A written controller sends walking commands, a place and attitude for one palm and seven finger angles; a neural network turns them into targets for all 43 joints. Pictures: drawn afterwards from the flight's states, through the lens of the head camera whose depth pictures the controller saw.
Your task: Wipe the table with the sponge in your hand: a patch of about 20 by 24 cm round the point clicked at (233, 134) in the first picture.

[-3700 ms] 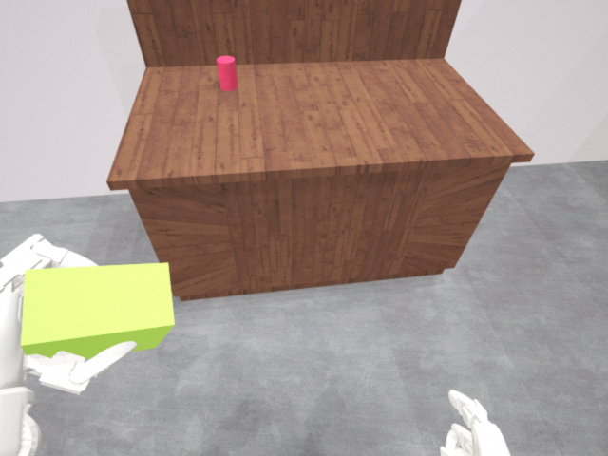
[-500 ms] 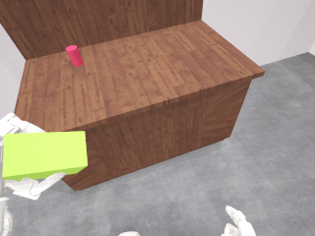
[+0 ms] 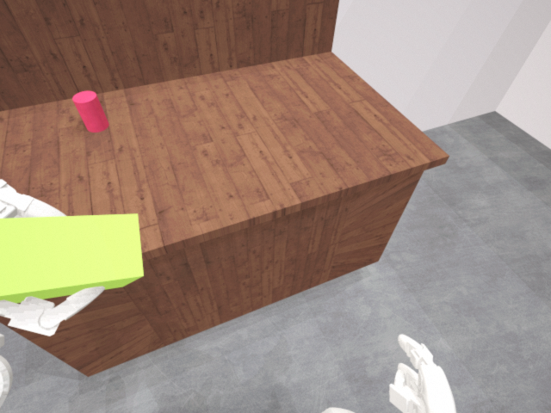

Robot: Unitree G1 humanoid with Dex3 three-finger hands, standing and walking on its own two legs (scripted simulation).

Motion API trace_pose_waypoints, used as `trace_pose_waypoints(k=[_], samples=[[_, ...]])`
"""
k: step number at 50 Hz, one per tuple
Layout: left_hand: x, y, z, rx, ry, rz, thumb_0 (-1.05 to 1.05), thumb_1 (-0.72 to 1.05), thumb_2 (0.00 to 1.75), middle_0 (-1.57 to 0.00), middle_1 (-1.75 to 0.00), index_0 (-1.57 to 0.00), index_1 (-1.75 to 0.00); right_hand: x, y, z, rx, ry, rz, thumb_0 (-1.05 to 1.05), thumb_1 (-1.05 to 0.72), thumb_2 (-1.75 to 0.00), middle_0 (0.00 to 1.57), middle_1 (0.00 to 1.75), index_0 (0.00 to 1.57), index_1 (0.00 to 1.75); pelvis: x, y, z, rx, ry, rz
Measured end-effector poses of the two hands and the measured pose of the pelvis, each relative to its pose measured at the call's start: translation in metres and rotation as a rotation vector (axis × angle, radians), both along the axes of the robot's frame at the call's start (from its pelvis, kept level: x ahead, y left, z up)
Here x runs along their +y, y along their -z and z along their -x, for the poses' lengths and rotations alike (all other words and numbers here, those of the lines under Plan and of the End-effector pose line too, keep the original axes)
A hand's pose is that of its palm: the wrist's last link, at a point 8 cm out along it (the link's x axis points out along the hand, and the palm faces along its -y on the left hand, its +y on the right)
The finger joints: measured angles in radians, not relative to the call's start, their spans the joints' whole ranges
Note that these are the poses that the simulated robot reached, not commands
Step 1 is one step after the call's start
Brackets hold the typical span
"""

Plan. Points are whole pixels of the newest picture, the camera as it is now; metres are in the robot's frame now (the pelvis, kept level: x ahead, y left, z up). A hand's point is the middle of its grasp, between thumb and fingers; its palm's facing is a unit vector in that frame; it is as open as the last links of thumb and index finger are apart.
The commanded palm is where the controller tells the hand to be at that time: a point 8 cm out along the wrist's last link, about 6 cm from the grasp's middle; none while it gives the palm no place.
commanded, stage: take the last steps up to it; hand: left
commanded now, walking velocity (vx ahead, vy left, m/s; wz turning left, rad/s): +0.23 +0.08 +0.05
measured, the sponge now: (89, 257) +0.24 +0.21 +0.17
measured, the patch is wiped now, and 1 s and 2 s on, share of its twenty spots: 0.00 0.00 0.00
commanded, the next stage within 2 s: come to a stop and stand still in 0.56 s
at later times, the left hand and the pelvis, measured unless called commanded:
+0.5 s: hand (74, 211) +0.29 +0.24 +0.19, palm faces +0.40 -0.81 -0.42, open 10.1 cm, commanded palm +0.23 +0.29 +0.19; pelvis +0.08 +0.00 +0.00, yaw +1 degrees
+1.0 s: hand (95, 202) +0.31 +0.22 +0.18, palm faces +0.43 -0.80 -0.42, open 10.1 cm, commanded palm +0.25 +0.27 +0.19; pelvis +0.10 -0.01 +0.01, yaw +2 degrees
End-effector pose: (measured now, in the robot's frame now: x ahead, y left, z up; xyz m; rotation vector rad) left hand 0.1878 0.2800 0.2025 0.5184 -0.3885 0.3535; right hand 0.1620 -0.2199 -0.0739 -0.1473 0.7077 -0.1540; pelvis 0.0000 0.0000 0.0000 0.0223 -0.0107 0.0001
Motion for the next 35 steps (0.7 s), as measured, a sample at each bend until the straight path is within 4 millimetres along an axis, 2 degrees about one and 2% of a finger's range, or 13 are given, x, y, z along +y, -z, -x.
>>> trace_pose_waypoints(k=[5,9,11,14,18,23,26,30,35], samples=[[-0.017,-0.010,0.002,0.029,-0.004,-0.033,-0.01,-0.50,0.99,-0.75,-1.33,-0.76,-1.33,0.016,0.014,-0.006,0.037,-0.046,-0.066,0.01,-0.91,-0.90,0.20,0.30,0.20,0.30,-0.008,-0.003,-0.018,0.007,-0.009,0.011],[-0.022,-0.006,-0.003,0.045,-0.067,-0.060,0.00,-0.50,0.99,-0.75,-1.33,-0.76,-1.33,0.009,0.036,-0.014,0.096,-0.080,-0.078,0.01,-0.90,-0.90,0.20,0.30,0.20,0.30,-0.018,0.005,-0.032,-0.004,-0.028,0.012],[-0.020,0.000,-0.010,0.059,-0.099,-0.017,0.00,-0.50,0.99,-0.75,-1.33,-0.76,-1.33,0.001,0.040,-0.019,0.139,-0.095,-0.062,0.01,-0.90,-0.90,0.20,0.30,0.20,0.30,-0.020,0.002,-0.039,-0.008,-0.031,0.000],[-0.018,0.006,-0.023,0.085,-0.121,0.037,0.00,-0.50,0.99,-0.75,-1.33,-0.76,-1.33,-0.014,0.034,-0.028,0.169,-0.094,-0.023,0.02,-0.91,-0.90,0.20,0.30,0.20,0.30,-0.020,-0.006,-0.048,-0.007,-0.038,-0.012],[-0.020,0.007,-0.041,0.108,-0.079,0.040,0.00,-0.50,0.99,-0.75,-1.33,-0.76,-1.33,-0.032,0.014,-0.044,0.146,-0.062,0.039,0.02,-0.91,-0.90,0.20,0.30,0.20,0.30,-0.018,-0.014,-0.058,0.000,-0.044,-0.023],[-0.012,0.001,-0.055,0.067,-0.010,0.011,0.00,-0.50,0.99,-0.75,-1.33,-0.76,-1.33,-0.039,-0.009,-0.069,0.071,-0.024,0.120,0.02,-0.91,-0.90,0.20,0.30,0.20,0.30,-0.004,-0.010,-0.074,-0.001,-0.034,-0.006],[0.002,0.000,-0.064,0.002,0.007,-0.005,0.00,-0.50,0.99,-0.75,-1.33,-0.76,-1.33,-0.033,-0.012,-0.083,0.026,0.009,0.138,0.02,-0.91,-0.90,0.20,0.30,0.20,0.30,0.006,-0.001,-0.083,-0.012,-0.021,-0.003],[0.016,0.000,-0.076,-0.007,-0.024,0.003,0.00,-0.50,0.99,-0.75,-1.33,-0.76,-1.33,-0.010,-0.014,-0.095,0.000,-0.008,0.090,0.01,-0.91,-0.90,0.20,0.30,0.19,0.30,0.009,-0.003,-0.089,-0.008,-0.026,0.012],[0.006,-0.003,-0.077,0.034,-0.023,0.019,0.00,-0.50,0.99,-0.75,-1.33,-0.76,-1.33,0.017,-0.007,-0.100,-0.002,-0.063,-0.002,0.01,-0.91,-0.90,0.20,0.30,0.20,0.30,0.006,-0.007,-0.096,0.000,-0.029,0.018]])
